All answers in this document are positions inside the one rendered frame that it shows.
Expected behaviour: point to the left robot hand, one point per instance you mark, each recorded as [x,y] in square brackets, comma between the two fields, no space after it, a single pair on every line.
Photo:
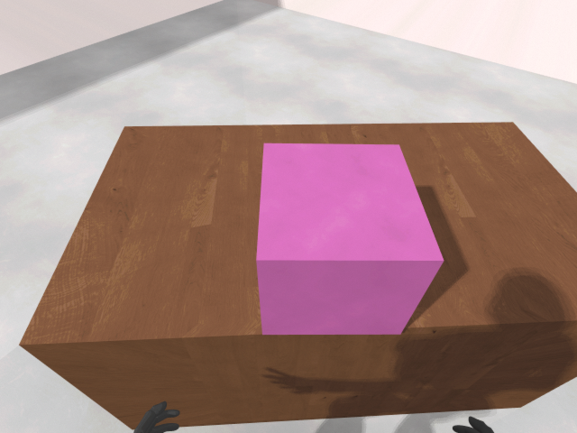
[155,415]

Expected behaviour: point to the pedestal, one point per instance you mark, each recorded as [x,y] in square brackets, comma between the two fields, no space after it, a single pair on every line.
[156,296]

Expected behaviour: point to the carton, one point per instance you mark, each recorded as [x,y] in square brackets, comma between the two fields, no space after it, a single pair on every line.
[344,243]

